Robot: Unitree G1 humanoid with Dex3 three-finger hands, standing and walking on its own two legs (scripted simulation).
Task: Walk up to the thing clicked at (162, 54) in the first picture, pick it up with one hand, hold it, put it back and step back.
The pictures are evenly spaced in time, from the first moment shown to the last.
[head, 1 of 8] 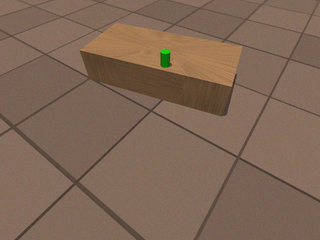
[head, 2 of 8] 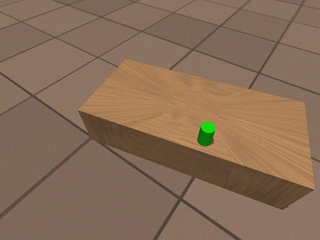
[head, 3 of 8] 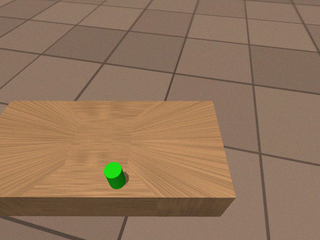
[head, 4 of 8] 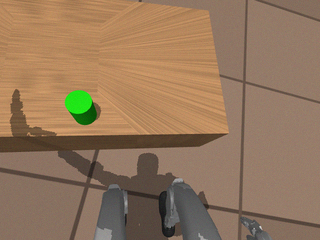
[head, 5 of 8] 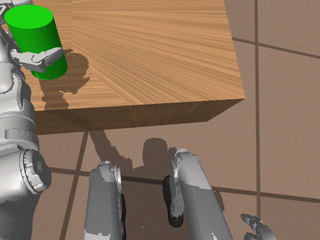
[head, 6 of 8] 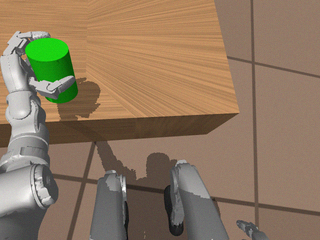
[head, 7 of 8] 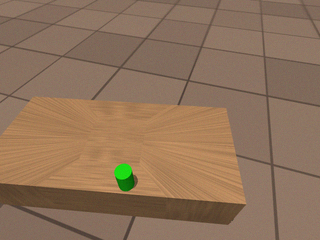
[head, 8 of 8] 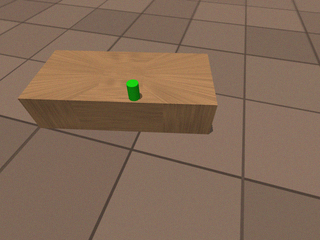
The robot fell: no
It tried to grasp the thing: yes
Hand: left
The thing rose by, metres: 0.38
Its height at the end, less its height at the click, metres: +0.00
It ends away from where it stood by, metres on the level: 0.03
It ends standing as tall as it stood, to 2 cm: yes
